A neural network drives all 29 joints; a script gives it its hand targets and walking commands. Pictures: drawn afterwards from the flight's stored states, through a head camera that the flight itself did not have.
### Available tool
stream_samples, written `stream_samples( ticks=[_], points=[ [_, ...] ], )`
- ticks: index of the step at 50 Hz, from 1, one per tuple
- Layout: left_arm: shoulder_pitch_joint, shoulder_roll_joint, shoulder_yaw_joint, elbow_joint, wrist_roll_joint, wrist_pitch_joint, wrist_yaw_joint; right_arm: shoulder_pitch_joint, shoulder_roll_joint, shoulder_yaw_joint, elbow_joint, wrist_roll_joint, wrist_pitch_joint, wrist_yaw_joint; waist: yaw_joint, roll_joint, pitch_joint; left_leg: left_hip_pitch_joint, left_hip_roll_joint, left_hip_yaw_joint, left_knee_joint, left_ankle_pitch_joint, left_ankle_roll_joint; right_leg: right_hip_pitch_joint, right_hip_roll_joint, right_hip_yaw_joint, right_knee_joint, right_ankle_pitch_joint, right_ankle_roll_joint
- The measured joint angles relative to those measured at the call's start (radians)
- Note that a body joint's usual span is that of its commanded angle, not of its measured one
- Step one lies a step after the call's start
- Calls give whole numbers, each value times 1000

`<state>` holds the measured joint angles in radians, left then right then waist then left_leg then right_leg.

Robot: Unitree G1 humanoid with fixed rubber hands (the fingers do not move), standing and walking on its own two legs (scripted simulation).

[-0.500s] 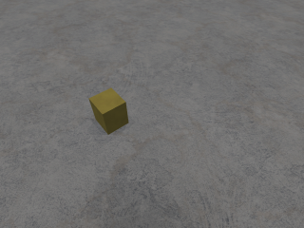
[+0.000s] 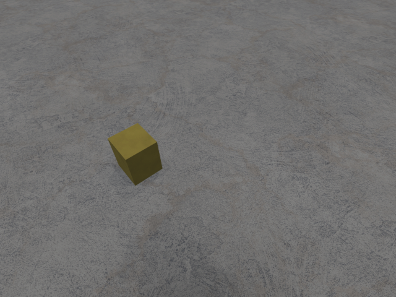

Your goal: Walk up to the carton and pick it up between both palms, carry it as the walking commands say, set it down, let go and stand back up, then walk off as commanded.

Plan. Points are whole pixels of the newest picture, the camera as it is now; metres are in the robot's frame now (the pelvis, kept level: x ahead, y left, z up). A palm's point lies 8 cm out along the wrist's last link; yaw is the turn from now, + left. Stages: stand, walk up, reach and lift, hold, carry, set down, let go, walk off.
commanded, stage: walk up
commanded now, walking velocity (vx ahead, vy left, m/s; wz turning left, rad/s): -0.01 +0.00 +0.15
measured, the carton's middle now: (136, 154) +1.02 +0.39 -0.65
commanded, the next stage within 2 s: none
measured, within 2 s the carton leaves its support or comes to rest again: neither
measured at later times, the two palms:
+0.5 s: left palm out of the picture +0.02 +0.28 -0.13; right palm out of the picture +0.07 -0.27 -0.08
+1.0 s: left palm out of the picture +0.04 +0.12 -0.11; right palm (342, 240) +0.29 -0.35 -0.12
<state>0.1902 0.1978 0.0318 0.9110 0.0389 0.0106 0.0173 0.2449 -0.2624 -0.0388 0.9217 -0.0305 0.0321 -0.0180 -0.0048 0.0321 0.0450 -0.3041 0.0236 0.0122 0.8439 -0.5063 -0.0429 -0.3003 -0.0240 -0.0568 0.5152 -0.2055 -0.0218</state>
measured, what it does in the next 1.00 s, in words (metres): steps to the right, turning left: left foot, then right foot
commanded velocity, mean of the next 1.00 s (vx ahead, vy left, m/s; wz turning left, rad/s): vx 0.07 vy -0.19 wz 0.44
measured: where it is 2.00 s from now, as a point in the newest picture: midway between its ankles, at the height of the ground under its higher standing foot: (232, 256)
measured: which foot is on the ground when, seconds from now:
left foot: up 0.00-0.20, down 0.22-0.80, up 0.82-1.00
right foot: down 0.00-0.22, up 0.24-0.78, down 0.80-1.00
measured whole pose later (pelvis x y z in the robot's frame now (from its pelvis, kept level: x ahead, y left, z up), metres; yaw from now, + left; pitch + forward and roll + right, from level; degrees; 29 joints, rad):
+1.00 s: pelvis +0.11 -0.13 +0.01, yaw +30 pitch +3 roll +0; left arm 0.24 0.20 0.06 0.88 0.07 0.03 0.01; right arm 0.22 -0.29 -0.08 0.94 -0.03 0.05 -0.04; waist -0.01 0.03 0.03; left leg -0.48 0.02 0.09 0.93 -0.42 0.00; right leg -0.16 -0.01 -0.19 0.38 -0.27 -0.05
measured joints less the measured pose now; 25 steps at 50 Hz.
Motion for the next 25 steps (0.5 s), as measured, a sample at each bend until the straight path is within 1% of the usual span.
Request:
stream_samples(
  ticks=[3, 5, 8, 10, 11, 12, 13, 14, 15, 17, 18, 20, 22, 25],
  points=[
    [3, -3, 4, 15, -6, -4, 14, -6, 8, -3, -9, 1, 1, 4, 1, -15, 3, -37, -8, 28, 61, 4, 3, 21, -10, -20, -39, 22, 1],
    [0, 4, 10, 14, -7, -5, 21, -15, 14, -4, -15, 1, 6, 8, -1, -22, 7, -51, -12, 42, 58, 12, 12, 20, -18, -39, -39, 23, 2],
    [-7, 27, 21, -1, -6, 4, 24, -31, 23, -2, -26, 6, 18, 19, 0, -34, 12, -40, -9, 56, -34, 38, 32, 8, -30, -72, -19, 13, 7],
    [-11, 47, 28, -13, -6, 14, 22, -40, 28, -1, -34, 9, 19, 25, -2, -45, 14, -8, -9, 66, -144, 90, 41, -10, -42, -94, 17, -3, 15],
    [-9, 56, 32, -21, -5, 18, 20, -41, 27, -2, -39, 8, 15, 27, -4, -46, 11, 15, -12, 60, -216, 133, 49, -26, -49, -104, 52, -19, 21],
    [-9, 63, 36, -28, -6, 23, 18, -41, 28, -3, -42, 2, 12, 28, -9, -51, 11, 11, -18, 54, -231, 207, 69, -49, -57, -106, 109, -80, 29],
    [-10, 67, 41, -35, -7, 31, 18, -40, 29, -5, -44, -3, 10, 27, -12, -56, 14, 2, -25, 48, -215, 216, 86, -77, -53, -79, 191, -168, 38],
    [-13, 68, 44, -41, -8, 40, 19, -36, 28, -7, -46, -5, 9, 24, -17, -55, 17, 3, -29, 36, -212, 209, 97, -104, -40, -49, 282, -225, 45],
    [-19, 67, 46, -50, -8, 47, 17, -29, 27, -10, -47, -2, 9, 20, -21, -52, 19, 10, -32, 23, -225, 206, 103, -128, -28, -27, 363, -239, 50],
    [-25, 70, 47, -64, -1, 51, 7, -13, 24, -14, -47, 1, 7, 11, -21, -51, 13, 29, -34, 1, -275, 224, 105, -166, -14, -2, 476, -191, 58],
    [-26, 74, 49, -68, 20, 57, -5, -1, 26, -19, -42, 3, 4, 0, -21, -54, 2, 32, -33, -9, -299, 237, 101, -187, -7, 12, 521, -149, 68],
    [-27, 85, 49, -69, 42, 67, -28, 30, 27, -29, -25, 15, 1, -16, -21, -60, -16, 36, -26, -36, -340, 262, 90, -215, -1, 32, 574, -69, 88],
    [-21, 92, 47, -63, 45, 69, -41, 62, 23, -35, -10, 20, -6, -20, -26, -66, -27, 41, -19, -67, -374, 281, 83, -223, -6, 47, 582, -17, 95],
    [-6, 97, 44, -49, 43, 70, -50, 105, 19, -39, 6, 21, -17, -19, -37, -75, -34, 46, -8, -107, -411, 300, 70, -220, -18, 67, 549, 12, 99]
  ],
)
